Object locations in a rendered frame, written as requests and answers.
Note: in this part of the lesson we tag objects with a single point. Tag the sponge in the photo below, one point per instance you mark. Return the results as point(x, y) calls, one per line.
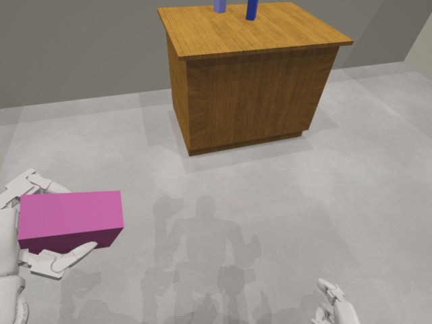
point(64, 221)

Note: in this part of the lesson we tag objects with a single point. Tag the robot left forearm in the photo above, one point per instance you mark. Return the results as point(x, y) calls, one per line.
point(13, 307)

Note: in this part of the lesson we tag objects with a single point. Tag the table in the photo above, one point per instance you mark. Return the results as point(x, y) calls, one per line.
point(237, 82)

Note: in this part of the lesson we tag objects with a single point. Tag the robot right hand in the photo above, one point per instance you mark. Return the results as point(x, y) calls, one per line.
point(342, 312)

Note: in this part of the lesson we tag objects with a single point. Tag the robot left hand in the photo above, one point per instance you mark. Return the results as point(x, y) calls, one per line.
point(47, 263)

